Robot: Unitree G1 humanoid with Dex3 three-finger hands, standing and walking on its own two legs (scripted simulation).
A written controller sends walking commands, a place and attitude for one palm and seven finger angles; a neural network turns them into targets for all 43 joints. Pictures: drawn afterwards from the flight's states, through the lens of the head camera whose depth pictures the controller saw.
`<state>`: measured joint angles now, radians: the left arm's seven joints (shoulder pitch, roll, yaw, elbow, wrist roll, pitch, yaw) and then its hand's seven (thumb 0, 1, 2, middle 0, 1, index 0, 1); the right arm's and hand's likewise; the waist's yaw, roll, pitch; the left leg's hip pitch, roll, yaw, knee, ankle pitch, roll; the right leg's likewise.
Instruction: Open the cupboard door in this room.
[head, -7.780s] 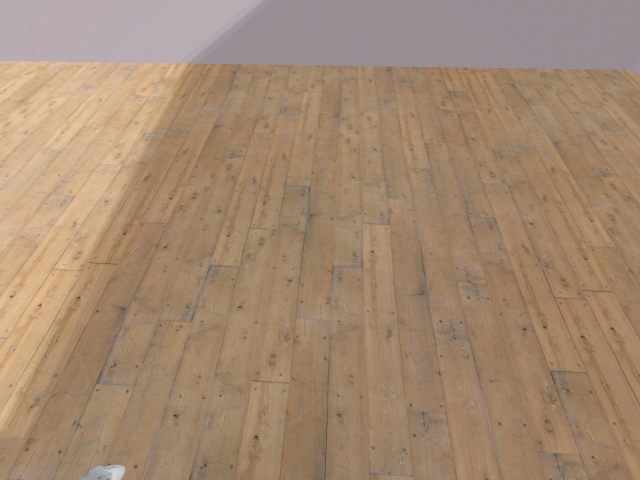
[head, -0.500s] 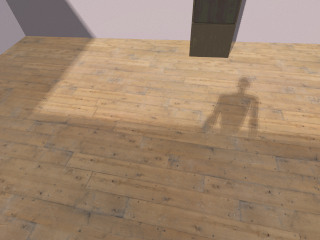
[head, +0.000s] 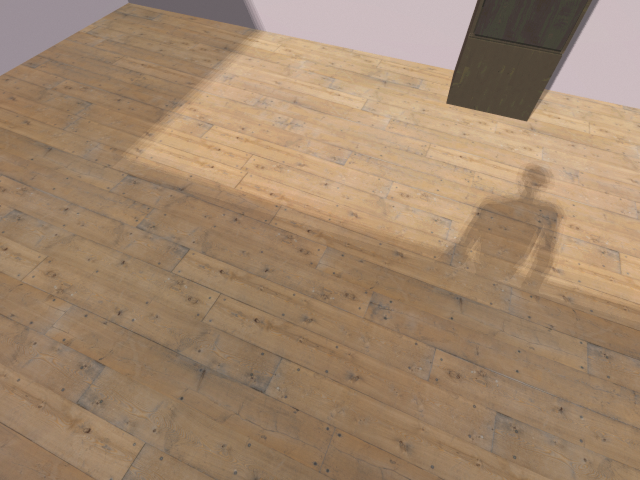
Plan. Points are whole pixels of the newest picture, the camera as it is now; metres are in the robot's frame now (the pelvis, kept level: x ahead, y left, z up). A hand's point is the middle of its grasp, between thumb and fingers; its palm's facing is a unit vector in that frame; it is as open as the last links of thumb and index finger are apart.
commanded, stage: stand and wait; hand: left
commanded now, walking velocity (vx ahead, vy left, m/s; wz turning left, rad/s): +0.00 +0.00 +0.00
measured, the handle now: out of the picture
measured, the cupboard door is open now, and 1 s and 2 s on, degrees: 0 0 0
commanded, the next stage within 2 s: turn or walk to find it in 0.64 s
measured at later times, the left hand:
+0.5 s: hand out of the picture +0.01 +0.14 -0.18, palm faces +0.03 -0.98 -0.20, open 7.3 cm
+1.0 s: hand out of the picture +0.00 +0.15 -0.18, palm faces -0.03 -0.98 -0.19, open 7.4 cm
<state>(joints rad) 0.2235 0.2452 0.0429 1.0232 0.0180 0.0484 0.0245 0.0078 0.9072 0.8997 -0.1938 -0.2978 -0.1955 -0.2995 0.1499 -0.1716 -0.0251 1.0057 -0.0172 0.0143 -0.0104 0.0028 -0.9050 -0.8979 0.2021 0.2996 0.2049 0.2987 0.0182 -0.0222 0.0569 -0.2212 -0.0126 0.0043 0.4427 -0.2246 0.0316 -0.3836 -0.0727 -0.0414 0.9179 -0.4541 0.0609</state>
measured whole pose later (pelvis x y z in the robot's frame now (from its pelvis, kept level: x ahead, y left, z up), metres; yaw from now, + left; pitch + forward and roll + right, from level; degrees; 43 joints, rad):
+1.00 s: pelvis -0.02 -0.02 -0.01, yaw -5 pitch -1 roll +0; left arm 0.26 0.16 0.04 1.09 0.02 0.04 0.01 0.01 0.90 0.90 -0.20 -0.30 -0.20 -0.30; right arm 0.25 -0.15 -0.04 1.10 -0.01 0.01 -0.03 0.00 -0.91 -0.90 0.20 0.30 0.20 0.30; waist 0.01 -0.01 0.05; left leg -0.24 0.06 0.08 0.53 -0.27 -0.02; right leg -0.26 0.00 0.02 0.53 -0.26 0.00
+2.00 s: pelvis -0.04 +0.02 -0.02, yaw +6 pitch +0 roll -1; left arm 0.22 0.24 0.05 0.99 0.02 0.05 0.02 0.01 0.90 0.90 -0.20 -0.30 -0.20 -0.30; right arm 0.19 -0.22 -0.05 0.97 -0.02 0.03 0.01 0.00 -0.91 -0.90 0.20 0.30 0.20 0.30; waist 0.01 -0.05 0.08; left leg -0.34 0.01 0.08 0.67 -0.32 0.04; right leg -0.36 -0.15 -0.16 0.80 -0.46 0.06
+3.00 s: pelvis -0.04 -0.02 +0.00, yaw +10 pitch -2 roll +0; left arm 0.28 0.14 0.00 1.15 0.01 0.00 0.03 0.01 0.90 0.90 -0.20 -0.30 -0.20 -0.30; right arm 0.27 -0.14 -0.01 1.15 -0.01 -0.01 -0.03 0.01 -0.91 -0.90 0.20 0.30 0.20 0.30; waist 0.00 0.00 0.04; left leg -0.17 0.04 0.01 0.41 -0.20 -0.03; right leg -0.14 -0.01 -0.07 0.41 -0.25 -0.01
